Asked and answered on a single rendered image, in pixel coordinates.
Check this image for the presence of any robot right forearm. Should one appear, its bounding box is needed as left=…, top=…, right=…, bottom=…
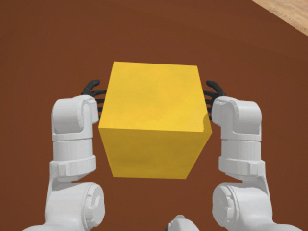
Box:
left=211, top=96, right=272, bottom=212

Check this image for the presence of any right robot shin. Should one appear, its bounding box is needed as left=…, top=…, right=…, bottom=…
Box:
left=174, top=215, right=185, bottom=220

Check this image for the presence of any left robot upper arm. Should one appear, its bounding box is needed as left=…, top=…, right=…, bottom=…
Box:
left=22, top=182, right=105, bottom=231

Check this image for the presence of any left robot hand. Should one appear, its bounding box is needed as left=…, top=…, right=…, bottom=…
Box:
left=81, top=79, right=107, bottom=120

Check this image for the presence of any carton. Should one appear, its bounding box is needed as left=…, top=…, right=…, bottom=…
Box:
left=98, top=61, right=213, bottom=179

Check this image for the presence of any right robot thigh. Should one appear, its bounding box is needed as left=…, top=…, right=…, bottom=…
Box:
left=168, top=218, right=199, bottom=231

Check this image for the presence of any right robot upper arm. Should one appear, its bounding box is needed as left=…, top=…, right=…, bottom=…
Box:
left=212, top=182, right=302, bottom=231

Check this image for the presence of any right robot hand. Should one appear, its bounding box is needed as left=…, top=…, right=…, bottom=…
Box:
left=203, top=80, right=226, bottom=121

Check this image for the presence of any robot left forearm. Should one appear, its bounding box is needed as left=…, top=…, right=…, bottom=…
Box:
left=45, top=95, right=99, bottom=219

